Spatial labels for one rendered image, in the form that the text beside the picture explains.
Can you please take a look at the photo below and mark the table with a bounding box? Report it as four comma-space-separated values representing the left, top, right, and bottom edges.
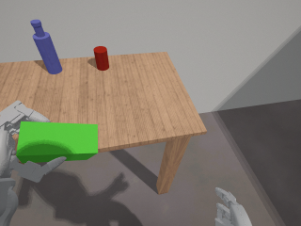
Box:
0, 52, 207, 195

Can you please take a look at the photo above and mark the robot left forearm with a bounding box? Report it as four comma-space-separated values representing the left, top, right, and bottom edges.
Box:
0, 178, 19, 226

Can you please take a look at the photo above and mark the robot right hand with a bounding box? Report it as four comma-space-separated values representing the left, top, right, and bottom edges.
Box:
214, 187, 252, 226

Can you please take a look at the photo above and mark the sponge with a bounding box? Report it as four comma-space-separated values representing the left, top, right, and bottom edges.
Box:
16, 121, 98, 164

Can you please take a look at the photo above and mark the robot left hand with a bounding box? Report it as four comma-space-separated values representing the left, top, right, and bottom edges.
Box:
0, 100, 67, 183

